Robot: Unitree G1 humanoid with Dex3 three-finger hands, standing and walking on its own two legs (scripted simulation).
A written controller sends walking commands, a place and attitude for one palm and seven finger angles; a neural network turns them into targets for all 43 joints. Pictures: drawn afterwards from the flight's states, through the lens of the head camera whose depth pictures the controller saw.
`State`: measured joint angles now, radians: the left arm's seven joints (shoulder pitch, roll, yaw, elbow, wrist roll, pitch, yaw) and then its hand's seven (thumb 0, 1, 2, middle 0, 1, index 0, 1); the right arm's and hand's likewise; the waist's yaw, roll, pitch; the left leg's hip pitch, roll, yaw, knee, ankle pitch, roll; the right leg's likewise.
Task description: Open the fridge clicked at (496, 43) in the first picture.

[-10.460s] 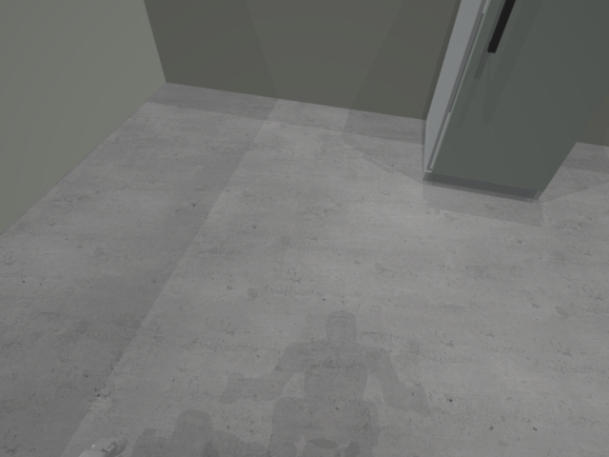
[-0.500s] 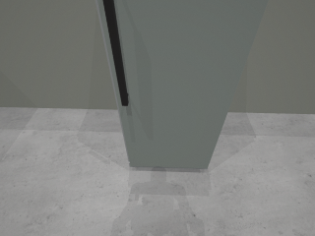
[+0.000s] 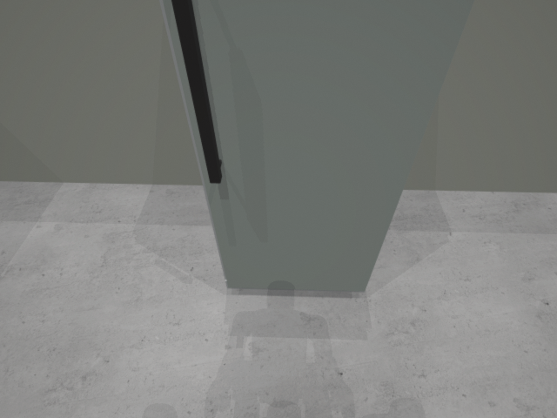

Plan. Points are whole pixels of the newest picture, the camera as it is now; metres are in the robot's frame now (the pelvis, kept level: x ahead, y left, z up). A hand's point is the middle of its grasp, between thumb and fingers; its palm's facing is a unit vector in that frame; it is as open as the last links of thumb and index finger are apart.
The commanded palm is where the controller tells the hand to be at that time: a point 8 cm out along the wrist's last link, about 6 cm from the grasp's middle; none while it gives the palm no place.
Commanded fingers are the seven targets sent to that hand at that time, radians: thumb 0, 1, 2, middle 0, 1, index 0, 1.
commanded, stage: look again from close up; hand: left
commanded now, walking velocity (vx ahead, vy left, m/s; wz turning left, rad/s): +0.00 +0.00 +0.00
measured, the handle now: (199, 74) +0.65 +0.19 +0.18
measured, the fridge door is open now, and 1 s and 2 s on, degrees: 0 0 0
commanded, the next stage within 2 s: shuffle to correct the standing spot in 0.48 s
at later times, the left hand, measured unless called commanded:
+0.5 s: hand out of the picture +0.02 +0.17 -0.17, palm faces +0.04 -0.98 -0.20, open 7.3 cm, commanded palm none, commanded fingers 0.00 0.90 0.90 -0.20 -0.30 -0.20 -0.30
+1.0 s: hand out of the picture +0.03 +0.17 -0.18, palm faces +0.07 -0.98 -0.16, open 7.4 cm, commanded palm none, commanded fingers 0.00 0.90 0.90 -0.20 -0.30 -0.20 -0.30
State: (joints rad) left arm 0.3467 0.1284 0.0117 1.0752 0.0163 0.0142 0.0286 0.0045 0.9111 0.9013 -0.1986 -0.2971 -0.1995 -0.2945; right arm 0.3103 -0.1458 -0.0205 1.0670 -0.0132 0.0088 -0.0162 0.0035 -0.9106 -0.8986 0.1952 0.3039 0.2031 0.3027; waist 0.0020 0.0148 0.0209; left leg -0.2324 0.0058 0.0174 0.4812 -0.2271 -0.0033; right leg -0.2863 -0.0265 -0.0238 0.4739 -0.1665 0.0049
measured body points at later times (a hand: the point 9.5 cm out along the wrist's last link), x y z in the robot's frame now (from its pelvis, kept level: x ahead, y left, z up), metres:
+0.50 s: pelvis +0.01 +0.00 +0.00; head +0.01 +0.00 +0.45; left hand +0.02 +0.23 -0.15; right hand +0.00 -0.21 -0.16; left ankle +0.02 +0.12 -0.74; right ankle +0.06 -0.12 -0.74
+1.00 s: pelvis +0.07 +0.01 -0.01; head +0.08 +0.00 +0.44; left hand +0.03 +0.22 -0.16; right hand +0.03 -0.22 -0.17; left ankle +0.02 +0.12 -0.74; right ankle +0.06 -0.12 -0.74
